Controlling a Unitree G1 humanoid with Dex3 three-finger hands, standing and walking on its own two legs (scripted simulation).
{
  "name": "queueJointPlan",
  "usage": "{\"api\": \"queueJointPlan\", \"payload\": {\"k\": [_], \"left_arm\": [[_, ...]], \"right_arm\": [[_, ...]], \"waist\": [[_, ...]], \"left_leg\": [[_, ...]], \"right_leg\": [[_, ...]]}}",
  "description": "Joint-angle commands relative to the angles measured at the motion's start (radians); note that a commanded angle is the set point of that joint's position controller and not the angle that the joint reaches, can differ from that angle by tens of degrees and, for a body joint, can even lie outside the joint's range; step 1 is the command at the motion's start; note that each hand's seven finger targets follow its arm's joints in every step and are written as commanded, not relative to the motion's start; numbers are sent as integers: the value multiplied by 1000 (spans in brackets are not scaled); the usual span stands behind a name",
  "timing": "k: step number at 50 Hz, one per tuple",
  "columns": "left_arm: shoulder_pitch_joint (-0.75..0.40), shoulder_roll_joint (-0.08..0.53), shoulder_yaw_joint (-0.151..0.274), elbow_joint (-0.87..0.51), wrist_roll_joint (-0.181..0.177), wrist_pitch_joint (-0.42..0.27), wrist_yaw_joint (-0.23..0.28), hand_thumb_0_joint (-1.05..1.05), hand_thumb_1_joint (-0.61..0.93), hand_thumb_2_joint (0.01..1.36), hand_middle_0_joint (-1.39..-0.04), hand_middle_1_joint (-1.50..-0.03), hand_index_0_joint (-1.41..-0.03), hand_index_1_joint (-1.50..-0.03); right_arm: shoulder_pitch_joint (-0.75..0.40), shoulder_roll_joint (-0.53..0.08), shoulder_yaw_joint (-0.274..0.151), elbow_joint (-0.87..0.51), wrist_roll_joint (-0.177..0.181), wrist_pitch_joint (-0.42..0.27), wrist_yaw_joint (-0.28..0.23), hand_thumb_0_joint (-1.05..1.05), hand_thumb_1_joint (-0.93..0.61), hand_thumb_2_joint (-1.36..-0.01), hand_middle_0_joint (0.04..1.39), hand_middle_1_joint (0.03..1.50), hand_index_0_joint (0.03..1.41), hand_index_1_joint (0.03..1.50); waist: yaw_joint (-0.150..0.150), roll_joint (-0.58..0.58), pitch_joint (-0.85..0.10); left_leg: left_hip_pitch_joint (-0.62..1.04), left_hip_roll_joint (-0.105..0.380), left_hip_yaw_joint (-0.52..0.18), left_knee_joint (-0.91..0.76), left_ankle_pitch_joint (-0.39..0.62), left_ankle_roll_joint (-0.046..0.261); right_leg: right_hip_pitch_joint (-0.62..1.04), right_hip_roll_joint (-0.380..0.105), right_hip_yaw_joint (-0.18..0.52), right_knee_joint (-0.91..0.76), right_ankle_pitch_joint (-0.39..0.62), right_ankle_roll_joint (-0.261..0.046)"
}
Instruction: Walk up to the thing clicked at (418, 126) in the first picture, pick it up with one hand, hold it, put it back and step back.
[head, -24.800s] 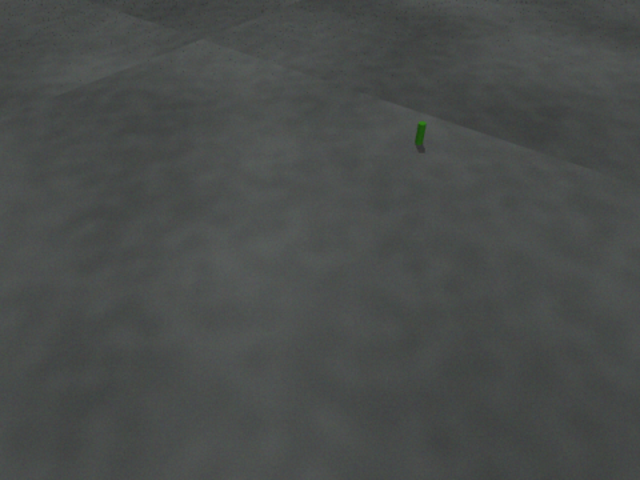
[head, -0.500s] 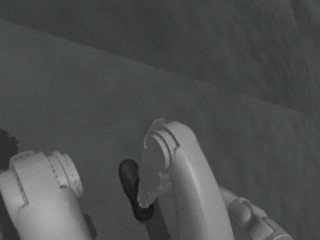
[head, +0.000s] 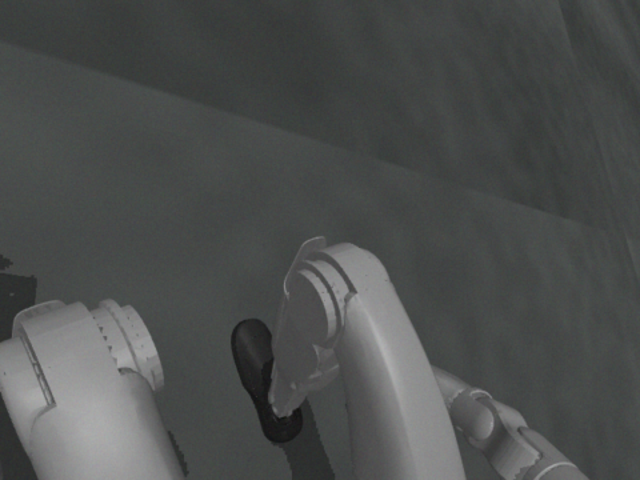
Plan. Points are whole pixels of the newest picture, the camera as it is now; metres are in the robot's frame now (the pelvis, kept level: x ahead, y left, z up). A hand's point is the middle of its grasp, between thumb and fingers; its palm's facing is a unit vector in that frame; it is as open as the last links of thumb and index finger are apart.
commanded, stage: open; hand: left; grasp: from the side
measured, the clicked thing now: out of the picture +0.42 +0.26 -0.22
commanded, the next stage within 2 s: withdraw in 0.32 s
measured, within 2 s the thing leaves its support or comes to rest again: neither
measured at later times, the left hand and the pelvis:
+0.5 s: hand out of the picture +0.43 +0.25 -0.18, palm faces +0.28 -0.96 +0.01, open 13.5 cm; pelvis +0.00 +0.00 +0.00, yaw +0 degrees
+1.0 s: hand out of the picture +0.39 +0.33 -0.09, palm faces +0.22 -0.96 -0.17, open 17.1 cm; pelvis +0.00 +0.00 +0.03, yaw +4 degrees
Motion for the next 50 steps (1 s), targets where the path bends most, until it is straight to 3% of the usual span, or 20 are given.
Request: {"api": "queueJointPlan", "payload": {"k": [1,13,18,21,25,26,27,30,31,32,34,39,41,43,44,45,46,47,48,50], "left_arm": [[-190,126,7,-115,-6,-61,-1,0,-54,567,-806,-679,-794,-687],[-221,101,-13,-124,-6,-67,0,0,-249,421,-589,-467,-573,-480],[-226,138,7,-123,0,-68,5,0,-345,348,-487,-367,-468,-385],[-212,93,-17,-114,-2,-65,-1,0,-392,306,-439,-320,-420,-338],[-201,142,19,-141,-5,-62,4,0,-337,289,-272,-218,-253,-236],[-200,115,7,-145,-10,-63,0,0,-348,281,-249,-202,-229,-220],[-206,169,36,-172,-6,-59,2,0,-377,255,-222,-176,-203,-193],[-210,214,94,-256,-5,-45,-2,0,-400,218,-178,-131,-158,-149],[-208,228,99,-288,1,-35,-7,0,-418,205,-176,-119,-155,-139],[-182,191,88,-303,2,-17,-16,0,-425,194,-157,-108,-139,-125],[-185,224,117,-412,0,16,-34,0,-421,167,-138,-83,-119,-100],[-98,110,31,-526,-28,166,-119,0,-478,122,-153,-85,-139,-96],[-75,-20,-73,-462,-49,230,-169,0,-510,108,-129,-76,-121,-82],[-138,41,-29,-547,-67,261,-189,0,-581,78,-102,-64,-100,-64],[-113,-10,-66,-462,-71,283,-205,0,-589,62,-65,-41,-69,-37],[-159,-9,-59,-490,-81,287,-215,0,-509,102,-58,-29,-39,-46],[-170,236,66,-552,76,330,-160,0,-589,96,-86,-67,-67,-82],[-188,136,5,-516,71,368,-160,0,-597,97,-89,-67,-69,-82],[-243,79,-36,-558,78,387,-159,0,-611,110,-90,-79,-68,-97],[-226,132,20,-575,104,438,-142,0,-611,116,-98,-74,-72,-97]], "right_arm": [[34,-378,-129,-9,-1,10,-19,0,-907,-899,201,300,200,300],[23,-376,-123,-15,-2,12,-17,0,-914,-903,201,300,200,300],[30,-378,-123,-16,-6,16,-18,0,-914,-904,201,300,200,300],[23,-370,-120,-19,-5,16,-17,0,-919,-906,201,300,200,300],[35,-377,-124,-15,-6,16,-22,0,-890,-900,201,300,201,300],[29,-370,-123,-18,-3,18,-20,0,-892,-901,201,300,201,300],[32,-372,-126,-18,-2,18,-23,0,-893,-901,201,300,201,300],[49,-374,-146,-18,8,26,-26,0,-894,-902,201,300,201,300],[57,-374,-153,-13,10,29,-26,0,-899,-903,201,300,201,300],[75,-364,-162,-3,13,35,-25,0,-897,-902,201,300,201,300],[92,-366,-190,-10,27,44,-31,0,-902,-904,201,300,201,300],[134,-341,-265,-25,95,49,-40,0,-901,-902,201,301,200,300],[167,-320,-274,9,129,50,-42,0,-892,-899,201,301,200,301],[180,-315,-293,7,156,46,-52,0,-882,-896,201,301,200,301],[178,-308,-292,1,165,46,-53,0,-871,-893,201,301,201,301],[184,-306,-301,-1,172,44,-52,0,-854,-902,198,303,200,303],[219,-279,-376,21,197,57,-61,0,-934,-927,200,303,201,303],[234,-264,-374,10,206,70,-59,0,-967,-928,200,303,200,303],[245,-253,-382,-1,214,76,-55,0,-969,-929,199,303,200,303],[262,-241,-406,-2,233,85,-58,0,-981,-934,199,303,200,303]], "waist": [[-123,548,-542],[-141,549,-527],[-136,548,-536],[-134,546,-527],[-124,552,-566],[-121,550,-563],[-104,574,-569],[-80,617,-599],[-75,640,-619],[-68,659,-629],[-42,709,-695],[-14,688,-738],[-42,603,-645],[-17,566,-645],[-30,529,-641],[-33,509,-643],[90,638,-763],[49,672,-802],[33,673,-809],[72,686,-840]], "left_leg": [[368,58,82,-372,101,-31],[381,63,64,-383,99,-35],[370,62,72,-380,72,-31],[377,62,70,-382,98,-34],[385,61,80,-366,130,-30],[382,61,83,-369,133,-31],[385,63,90,-368,135,-30],[415,69,92,-388,136,-35],[426,68,97,-396,133,-37],[446,69,99,-409,148,-43],[493,71,106,-427,187,-48],[415,56,149,-466,126,-33],[334,49,147,-481,42,-20],[310,46,144,-485,-4,-7],[300,42,143,-480,-12,-2],[282,40,138,-480,-32,1],[411,46,175,-533,42,-9],[445,50,166,-555,51,-14],[449,50,168,-565,57,-16],[482,48,185,-587,86,-18]], "right_leg": [[267,36,-128,-130,118,-84],[257,33,-133,-129,115,-82],[262,36,-129,-138,94,-82],[261,33,-130,-130,108,-83],[291,38,-124,-133,138,-83],[291,36,-124,-134,137,-84],[289,38,-118,-135,136,-86],[281,30,-109,-126,127,-89],[282,27,-106,-126,124,-90],[279,23,-103,-122,130,-91],[270,18,-88,-120,151,-96],[236,12,-52,-147,117,-104],[177,7,-52,-168,61,-102],[139,3,-41,-178,28,-104],[145,1,-40,-185,23,-101],[131,-1,-40,-181,8,-102],[124,-7,-12,-180,23,-112],[114,-8,-8,-179,19,-113],[92,-10,-6,-174,29,-117],[87,-19,13,-183,32,-122]]}}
